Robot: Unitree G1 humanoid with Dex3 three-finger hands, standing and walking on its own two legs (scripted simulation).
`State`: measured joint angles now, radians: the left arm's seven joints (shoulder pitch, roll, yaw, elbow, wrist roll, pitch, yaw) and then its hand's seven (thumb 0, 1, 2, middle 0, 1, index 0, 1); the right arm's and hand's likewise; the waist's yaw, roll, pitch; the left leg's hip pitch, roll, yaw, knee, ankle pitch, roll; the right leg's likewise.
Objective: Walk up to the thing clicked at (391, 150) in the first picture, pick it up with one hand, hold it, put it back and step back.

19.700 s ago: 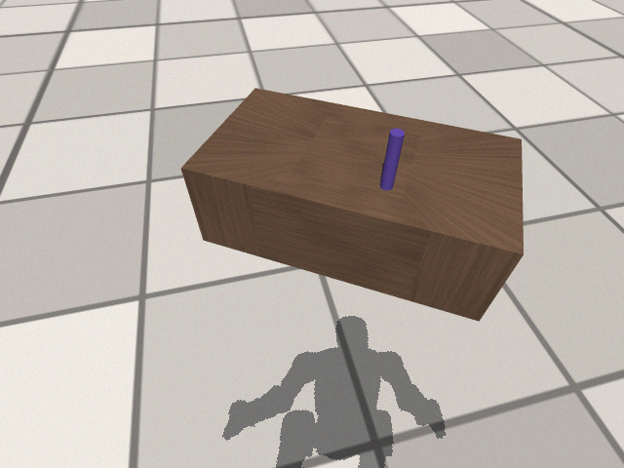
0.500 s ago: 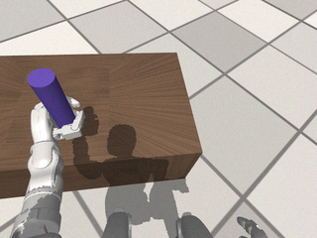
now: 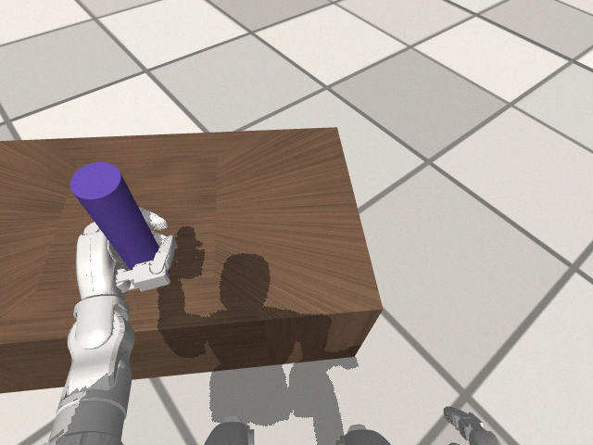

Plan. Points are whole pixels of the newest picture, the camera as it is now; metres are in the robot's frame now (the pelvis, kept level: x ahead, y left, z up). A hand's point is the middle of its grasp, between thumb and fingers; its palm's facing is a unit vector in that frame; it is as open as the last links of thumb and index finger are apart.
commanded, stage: lift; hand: left
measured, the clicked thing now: (130, 235) +0.36 +0.20 +0.09
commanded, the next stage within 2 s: hold in 0.26 s
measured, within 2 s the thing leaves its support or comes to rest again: neither
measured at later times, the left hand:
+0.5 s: hand (152, 245) +0.36 +0.18 +0.07, palm faces +0.21 -0.98 -0.02, open 5.6 cm
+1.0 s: hand (149, 249) +0.35 +0.18 +0.08, palm faces +0.21 -0.98 -0.01, open 5.6 cm
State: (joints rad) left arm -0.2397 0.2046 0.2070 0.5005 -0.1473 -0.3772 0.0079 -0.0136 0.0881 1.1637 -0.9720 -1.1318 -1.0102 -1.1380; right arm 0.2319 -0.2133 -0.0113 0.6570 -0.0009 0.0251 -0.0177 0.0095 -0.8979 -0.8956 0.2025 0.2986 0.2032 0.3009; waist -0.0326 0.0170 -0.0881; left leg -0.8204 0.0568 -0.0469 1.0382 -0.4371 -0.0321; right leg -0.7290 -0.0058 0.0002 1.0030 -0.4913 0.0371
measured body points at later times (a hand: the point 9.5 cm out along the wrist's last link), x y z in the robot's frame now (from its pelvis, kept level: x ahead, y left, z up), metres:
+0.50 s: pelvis +0.01 +0.00 +0.02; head +0.07 +0.00 +0.46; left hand +0.34 +0.23 +0.07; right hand +0.14 -0.25 -0.10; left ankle +0.04 +0.14 -0.67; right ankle +0.00 -0.15 -0.67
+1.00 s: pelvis +0.01 +0.00 +0.02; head +0.06 +0.00 +0.47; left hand +0.33 +0.23 +0.08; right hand +0.15 -0.25 -0.09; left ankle +0.04 +0.14 -0.67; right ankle +0.00 -0.15 -0.67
